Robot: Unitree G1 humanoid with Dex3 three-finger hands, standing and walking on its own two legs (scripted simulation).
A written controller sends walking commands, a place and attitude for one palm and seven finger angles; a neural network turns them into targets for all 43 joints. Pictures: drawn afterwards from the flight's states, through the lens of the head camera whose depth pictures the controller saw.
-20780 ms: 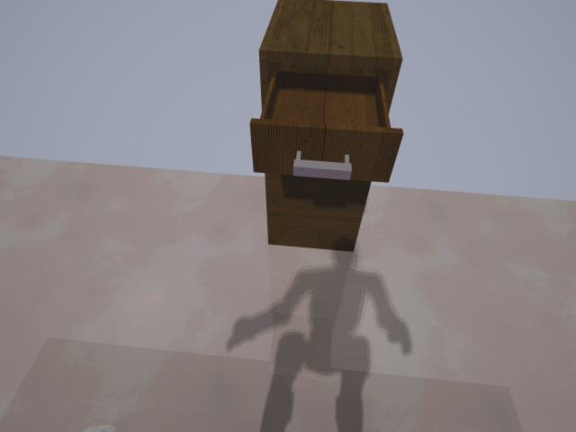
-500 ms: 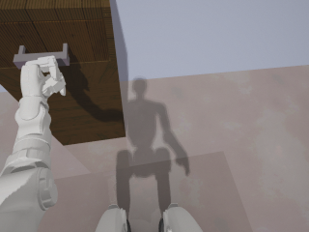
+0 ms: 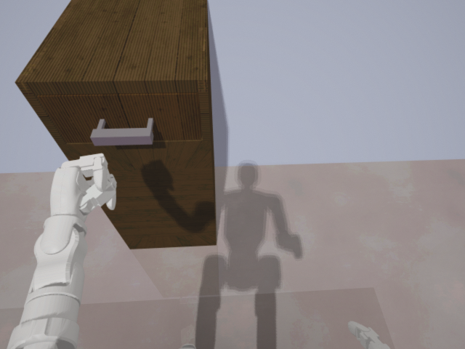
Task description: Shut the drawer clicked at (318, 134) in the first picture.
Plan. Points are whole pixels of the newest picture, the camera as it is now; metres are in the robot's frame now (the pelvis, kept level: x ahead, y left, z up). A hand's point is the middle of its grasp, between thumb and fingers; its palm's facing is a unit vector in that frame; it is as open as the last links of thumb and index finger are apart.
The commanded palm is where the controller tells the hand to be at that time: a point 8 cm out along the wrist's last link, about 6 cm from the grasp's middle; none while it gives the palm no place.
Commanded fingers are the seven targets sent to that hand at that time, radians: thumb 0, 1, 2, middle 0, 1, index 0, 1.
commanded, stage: draw the hand back to the body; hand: left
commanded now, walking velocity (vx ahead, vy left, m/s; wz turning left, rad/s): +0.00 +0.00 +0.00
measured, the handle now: (124, 129) +0.56 +0.25 +0.02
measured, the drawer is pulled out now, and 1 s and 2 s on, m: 0.00 0.00 0.00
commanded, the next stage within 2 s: step back with the hand held close in 1.02 s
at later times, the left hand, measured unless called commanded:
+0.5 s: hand (58, 231) +0.25 +0.22 +0.15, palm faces +0.32 -0.90 -0.29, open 3.3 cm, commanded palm +0.20 +0.26 +0.17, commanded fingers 0.00 0.90 0.90 -1.40 -1.60 -1.40 -1.60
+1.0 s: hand out of the picture +0.17 +0.23 +0.20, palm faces +0.42 -0.82 -0.39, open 3.3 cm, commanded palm +0.13 +0.27 +0.22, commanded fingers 0.00 0.90 0.90 -1.40 -1.60 -1.40 -1.60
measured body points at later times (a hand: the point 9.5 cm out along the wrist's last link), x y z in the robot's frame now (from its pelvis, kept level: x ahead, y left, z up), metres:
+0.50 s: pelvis +0.00 -0.01 +0.04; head -0.02 -0.03 +0.49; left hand +0.23 +0.27 +0.17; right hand +0.19 -0.23 -0.04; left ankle +0.00 +0.10 -0.70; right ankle -0.02 -0.11 -0.70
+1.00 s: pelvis +0.01 -0.02 +0.05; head -0.02 -0.05 +0.49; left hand +0.14 +0.27 +0.23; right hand +0.21 -0.23 -0.04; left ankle +0.00 +0.10 -0.70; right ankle -0.02 -0.11 -0.70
